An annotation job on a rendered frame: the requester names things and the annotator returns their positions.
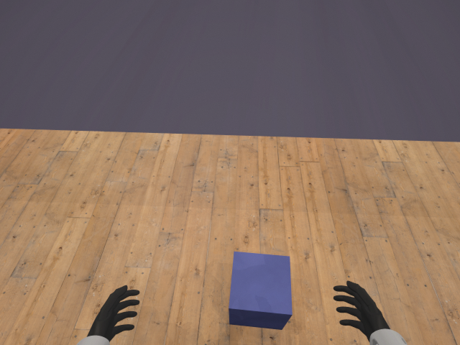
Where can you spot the robot right forearm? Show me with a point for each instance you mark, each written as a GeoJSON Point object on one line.
{"type": "Point", "coordinates": [386, 337]}

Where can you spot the carton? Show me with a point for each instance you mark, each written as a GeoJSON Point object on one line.
{"type": "Point", "coordinates": [260, 294]}

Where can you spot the right robot hand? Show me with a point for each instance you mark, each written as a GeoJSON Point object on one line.
{"type": "Point", "coordinates": [369, 315]}

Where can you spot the left robot hand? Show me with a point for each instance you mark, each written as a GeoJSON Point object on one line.
{"type": "Point", "coordinates": [108, 317]}

